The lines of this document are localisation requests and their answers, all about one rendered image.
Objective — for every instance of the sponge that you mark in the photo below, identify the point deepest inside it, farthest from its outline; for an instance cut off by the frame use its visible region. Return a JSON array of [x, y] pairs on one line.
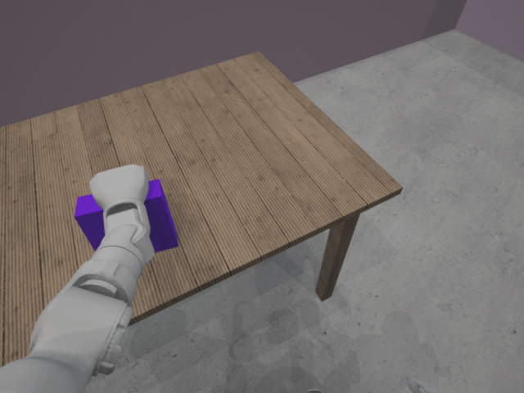
[[89, 216]]

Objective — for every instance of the robot left upper arm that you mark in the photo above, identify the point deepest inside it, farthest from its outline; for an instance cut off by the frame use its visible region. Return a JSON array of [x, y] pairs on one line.
[[83, 336]]

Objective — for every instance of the robot left hand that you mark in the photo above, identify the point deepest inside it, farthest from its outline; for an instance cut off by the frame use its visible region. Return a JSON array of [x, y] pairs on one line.
[[130, 181]]

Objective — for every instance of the robot left forearm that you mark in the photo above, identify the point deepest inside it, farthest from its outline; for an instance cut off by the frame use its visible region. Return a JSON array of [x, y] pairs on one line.
[[117, 263]]

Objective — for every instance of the table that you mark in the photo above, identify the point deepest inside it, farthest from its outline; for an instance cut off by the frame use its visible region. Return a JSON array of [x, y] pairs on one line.
[[249, 166]]

